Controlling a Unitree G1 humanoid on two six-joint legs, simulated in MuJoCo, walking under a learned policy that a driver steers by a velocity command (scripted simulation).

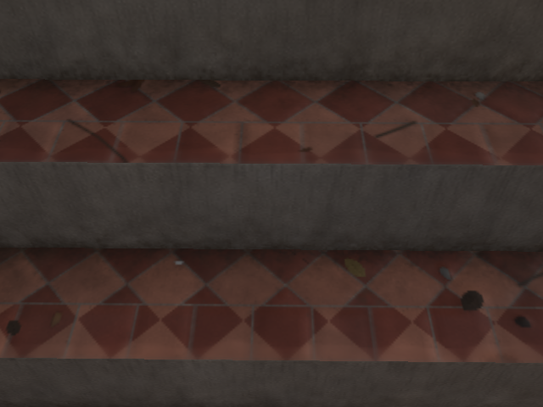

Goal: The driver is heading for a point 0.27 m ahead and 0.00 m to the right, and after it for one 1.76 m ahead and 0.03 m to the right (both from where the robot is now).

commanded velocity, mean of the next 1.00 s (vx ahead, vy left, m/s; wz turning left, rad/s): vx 0.50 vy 0.00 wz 0.00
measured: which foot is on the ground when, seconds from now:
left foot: down 0.00-1.00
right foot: down 0.00-1.00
